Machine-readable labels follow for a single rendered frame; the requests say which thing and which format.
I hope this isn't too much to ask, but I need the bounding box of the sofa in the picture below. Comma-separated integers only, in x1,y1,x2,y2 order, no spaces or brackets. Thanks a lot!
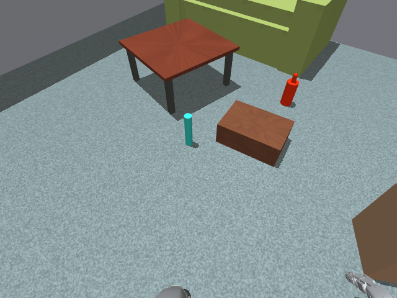
164,0,347,78

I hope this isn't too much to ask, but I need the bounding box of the coffee table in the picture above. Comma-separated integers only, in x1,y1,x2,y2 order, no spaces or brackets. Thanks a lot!
119,18,240,114

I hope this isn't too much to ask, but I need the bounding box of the right robot hand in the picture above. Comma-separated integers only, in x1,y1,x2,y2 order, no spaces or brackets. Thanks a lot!
345,272,393,298

